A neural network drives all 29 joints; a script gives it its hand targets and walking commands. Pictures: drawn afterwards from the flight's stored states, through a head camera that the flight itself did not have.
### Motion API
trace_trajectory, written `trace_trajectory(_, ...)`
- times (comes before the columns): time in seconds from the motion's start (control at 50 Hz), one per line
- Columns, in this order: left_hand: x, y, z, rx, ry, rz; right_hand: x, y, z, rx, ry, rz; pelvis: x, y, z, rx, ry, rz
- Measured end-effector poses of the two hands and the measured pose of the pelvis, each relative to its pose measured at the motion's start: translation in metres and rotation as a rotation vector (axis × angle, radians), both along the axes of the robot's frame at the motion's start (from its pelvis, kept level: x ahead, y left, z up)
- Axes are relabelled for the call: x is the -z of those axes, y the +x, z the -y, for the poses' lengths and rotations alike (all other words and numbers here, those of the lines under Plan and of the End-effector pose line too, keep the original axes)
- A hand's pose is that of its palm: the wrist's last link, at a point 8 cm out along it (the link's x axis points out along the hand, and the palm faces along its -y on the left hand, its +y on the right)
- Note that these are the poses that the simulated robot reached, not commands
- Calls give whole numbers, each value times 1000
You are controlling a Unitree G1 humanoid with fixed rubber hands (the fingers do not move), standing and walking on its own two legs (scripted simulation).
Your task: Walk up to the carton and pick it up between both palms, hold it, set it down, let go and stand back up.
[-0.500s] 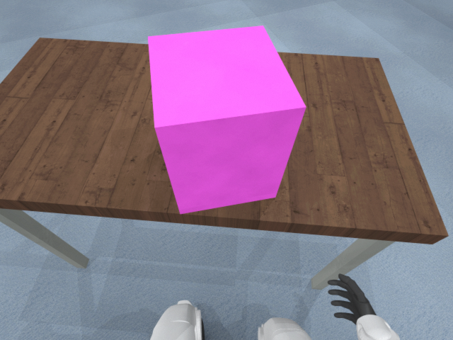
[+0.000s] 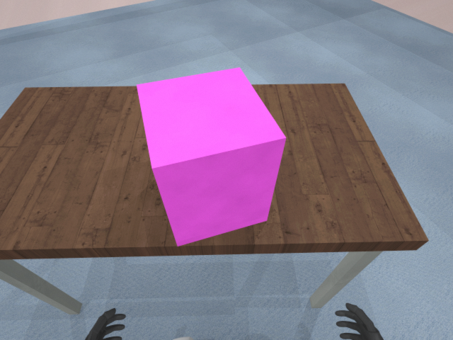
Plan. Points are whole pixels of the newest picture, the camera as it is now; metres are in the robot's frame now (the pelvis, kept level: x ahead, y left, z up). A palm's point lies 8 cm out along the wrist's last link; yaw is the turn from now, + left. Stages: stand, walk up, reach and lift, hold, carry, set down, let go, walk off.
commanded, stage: walk up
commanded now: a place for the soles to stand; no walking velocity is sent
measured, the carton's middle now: (207, 159) +0.43 +0.05 +0.06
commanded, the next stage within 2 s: none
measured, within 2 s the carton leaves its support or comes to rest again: neither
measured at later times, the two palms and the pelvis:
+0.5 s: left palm out of the picture +0.05 +0.27 -0.11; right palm out of the picture +0.04 -0.25 -0.12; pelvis -0.02 +0.01 +0.00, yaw -4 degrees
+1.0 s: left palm out of the picture +0.11 +0.32 -0.11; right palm out of the picture +0.06 -0.25 -0.12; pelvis -0.02 +0.05 -0.02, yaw -5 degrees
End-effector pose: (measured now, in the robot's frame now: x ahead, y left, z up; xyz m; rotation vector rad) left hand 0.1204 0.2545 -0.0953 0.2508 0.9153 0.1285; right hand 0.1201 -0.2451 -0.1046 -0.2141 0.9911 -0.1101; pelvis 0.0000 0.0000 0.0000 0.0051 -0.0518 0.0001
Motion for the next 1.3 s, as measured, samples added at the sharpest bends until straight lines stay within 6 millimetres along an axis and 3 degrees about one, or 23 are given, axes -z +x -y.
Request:
trace_trajectory(0.16,10,-21,1,16,-21,-65,-3,-17,0,28,-10,-3,-2,-7,-7,23,-3,-2)
trace_trajectory(0.36,14,-59,-9,8,-1,-156,7,-55,0,70,0,-79,-2,-16,-11,48,2,-11)
trace_trajectory(0.52,12,-72,-12,17,22,-198,15,-85,9,113,-8,-140,-2,-19,-12,74,7,-18)
trace_trajectory(0.66,11,-53,-9,49,24,-167,15,-99,12,143,-15,-165,-2,-16,-11,90,9,-20)
trace_trajectory(0.82,6,-24,-5,93,39,-106,14,-91,15,153,-13,-136,1,-14,-11,113,13,-22)
trace_trajectory(0.88,6,-14,-14,100,75,-71,17,-85,21,145,-29,-130,8,-17,-16,107,2,-19)
trace_trajectory(0.94,7,-11,-36,80,118,-60,18,-74,21,123,-65,-120,14,-19,-29,106,-10,-15)
trace_trajectory(1.0,10,-8,-63,60,146,-57,17,-60,8,93,-94,-89,20,-20,-46,94,-24,-23)
trace_trajectory(1.1,26,0,-95,58,133,-72,15,-46,-34,68,-76,-14,27,-25,-70,113,10,2)
trace_trajectory(1.18,28,5,-93,90,94,-93,4,-52,-57,112,-58,18,19,-28,-79,144,2,2)
trace_trajectory(1.3,26,16,-64,183,7,-67,3,-81,-69,181,-52,5,13,-33,-88,178,4,-13)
